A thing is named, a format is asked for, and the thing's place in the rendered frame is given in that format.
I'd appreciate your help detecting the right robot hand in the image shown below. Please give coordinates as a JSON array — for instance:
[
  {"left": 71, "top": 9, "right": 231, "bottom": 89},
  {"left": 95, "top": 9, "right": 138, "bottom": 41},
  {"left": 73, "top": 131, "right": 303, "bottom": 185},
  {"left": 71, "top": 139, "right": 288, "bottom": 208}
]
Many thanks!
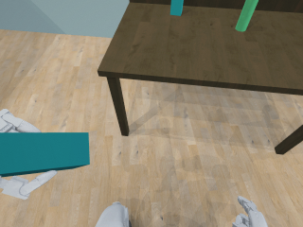
[{"left": 232, "top": 196, "right": 268, "bottom": 227}]

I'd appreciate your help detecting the left robot hand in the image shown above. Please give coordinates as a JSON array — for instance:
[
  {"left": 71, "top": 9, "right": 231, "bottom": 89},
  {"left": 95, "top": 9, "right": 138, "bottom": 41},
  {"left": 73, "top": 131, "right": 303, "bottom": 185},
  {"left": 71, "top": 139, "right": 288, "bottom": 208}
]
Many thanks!
[{"left": 0, "top": 109, "right": 58, "bottom": 200}]

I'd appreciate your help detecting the sponge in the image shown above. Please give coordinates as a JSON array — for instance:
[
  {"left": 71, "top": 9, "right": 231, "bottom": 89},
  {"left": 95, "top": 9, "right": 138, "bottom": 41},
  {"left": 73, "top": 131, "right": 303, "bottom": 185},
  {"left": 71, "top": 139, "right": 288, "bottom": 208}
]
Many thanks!
[{"left": 0, "top": 132, "right": 90, "bottom": 178}]

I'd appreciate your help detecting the robot left thigh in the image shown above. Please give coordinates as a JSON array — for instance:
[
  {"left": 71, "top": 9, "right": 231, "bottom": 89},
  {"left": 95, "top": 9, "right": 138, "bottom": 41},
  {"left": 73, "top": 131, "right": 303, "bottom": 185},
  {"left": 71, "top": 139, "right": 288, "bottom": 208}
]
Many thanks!
[{"left": 95, "top": 204, "right": 130, "bottom": 227}]

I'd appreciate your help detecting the left robot shin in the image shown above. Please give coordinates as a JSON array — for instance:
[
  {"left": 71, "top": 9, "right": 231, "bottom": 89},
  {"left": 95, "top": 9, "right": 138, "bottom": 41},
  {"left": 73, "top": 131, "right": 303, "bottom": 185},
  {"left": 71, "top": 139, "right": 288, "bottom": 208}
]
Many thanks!
[{"left": 112, "top": 201, "right": 121, "bottom": 205}]

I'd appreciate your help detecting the table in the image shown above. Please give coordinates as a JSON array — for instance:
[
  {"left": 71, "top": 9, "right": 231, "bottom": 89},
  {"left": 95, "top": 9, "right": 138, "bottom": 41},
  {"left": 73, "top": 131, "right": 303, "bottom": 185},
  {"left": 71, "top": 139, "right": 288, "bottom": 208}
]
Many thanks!
[{"left": 98, "top": 0, "right": 303, "bottom": 155}]

